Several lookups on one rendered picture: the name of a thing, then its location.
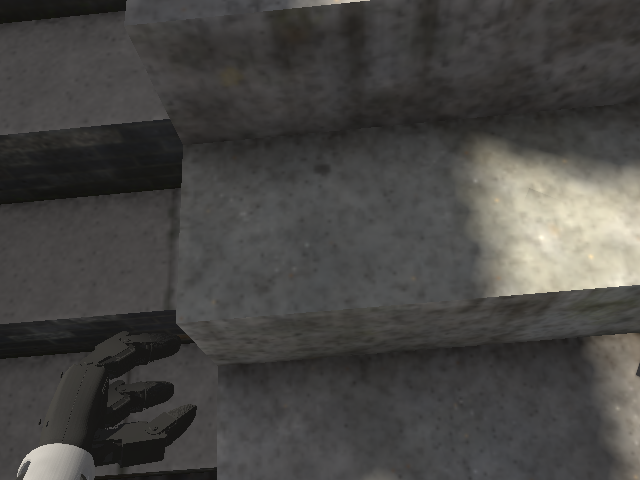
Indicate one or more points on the robot left forearm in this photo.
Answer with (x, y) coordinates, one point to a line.
(57, 462)

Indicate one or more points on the left robot hand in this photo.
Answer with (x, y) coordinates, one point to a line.
(84, 403)

